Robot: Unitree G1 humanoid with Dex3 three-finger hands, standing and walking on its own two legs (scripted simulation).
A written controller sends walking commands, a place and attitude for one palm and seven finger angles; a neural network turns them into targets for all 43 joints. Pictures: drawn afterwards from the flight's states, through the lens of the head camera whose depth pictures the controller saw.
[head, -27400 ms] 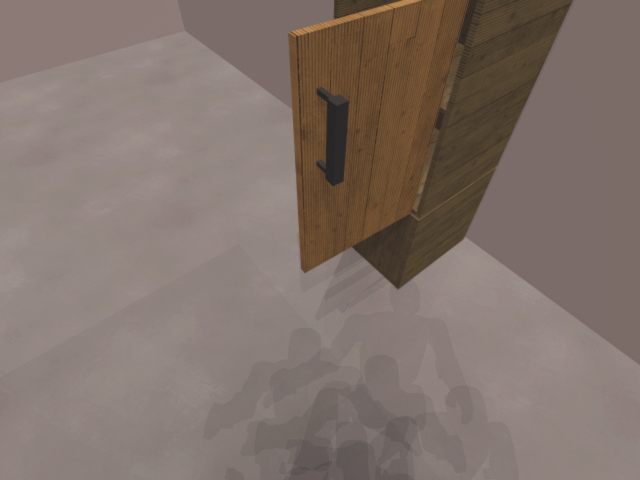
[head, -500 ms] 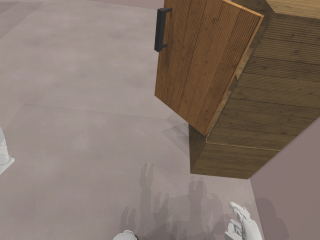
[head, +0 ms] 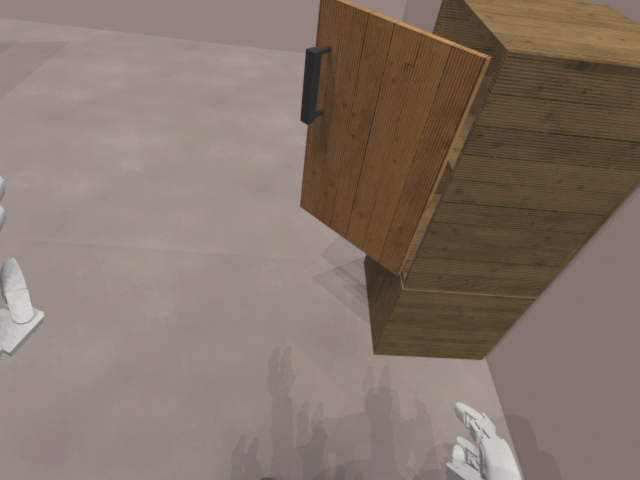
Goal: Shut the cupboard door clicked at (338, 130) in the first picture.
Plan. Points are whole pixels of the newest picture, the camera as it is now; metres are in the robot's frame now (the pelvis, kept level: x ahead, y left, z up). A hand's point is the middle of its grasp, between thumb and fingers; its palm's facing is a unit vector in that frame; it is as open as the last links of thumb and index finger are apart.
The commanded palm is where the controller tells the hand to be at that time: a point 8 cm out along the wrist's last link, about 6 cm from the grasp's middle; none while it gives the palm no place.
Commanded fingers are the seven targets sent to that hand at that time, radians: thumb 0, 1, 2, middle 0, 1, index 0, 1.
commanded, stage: stop stepping back and stand still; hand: left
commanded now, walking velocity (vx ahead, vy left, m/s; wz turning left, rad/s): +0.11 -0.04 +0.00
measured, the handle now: (317, 85) +0.91 +0.03 +0.07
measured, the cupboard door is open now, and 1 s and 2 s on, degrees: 47 47 47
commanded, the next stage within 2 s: let the arm hang, fingers relaxed in 0.68 s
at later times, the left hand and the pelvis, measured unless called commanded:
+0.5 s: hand (0, 294) +0.23 +0.30 +0.17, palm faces +0.36 -0.83 -0.43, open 7.4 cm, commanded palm +0.16 +0.35 +0.18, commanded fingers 0.00 0.90 0.90 -0.20 -0.30 -0.20 -0.30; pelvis +0.01 +0.05 +0.00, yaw -2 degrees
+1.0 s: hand out of the picture +0.12 +0.25 -0.12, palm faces -0.05 -0.96 -0.28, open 7.4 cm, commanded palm none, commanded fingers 0.00 0.90 0.90 -0.20 -0.30 -0.20 -0.30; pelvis -0.02 +0.05 -0.01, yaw +0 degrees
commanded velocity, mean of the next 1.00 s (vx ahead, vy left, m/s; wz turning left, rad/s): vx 0.00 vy -0.05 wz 0.00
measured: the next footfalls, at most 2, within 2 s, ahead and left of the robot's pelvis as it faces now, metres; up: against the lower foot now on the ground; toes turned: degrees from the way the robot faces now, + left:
right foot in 0.02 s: +0.02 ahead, -0.07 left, +0.00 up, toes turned -4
left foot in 0.26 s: +0.07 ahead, +0.16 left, +0.00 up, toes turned +4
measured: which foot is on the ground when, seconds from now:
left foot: down 0.00-0.04, up 0.06-0.24, down 0.26-1.00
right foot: up 0.00-0.00, down 0.02-1.00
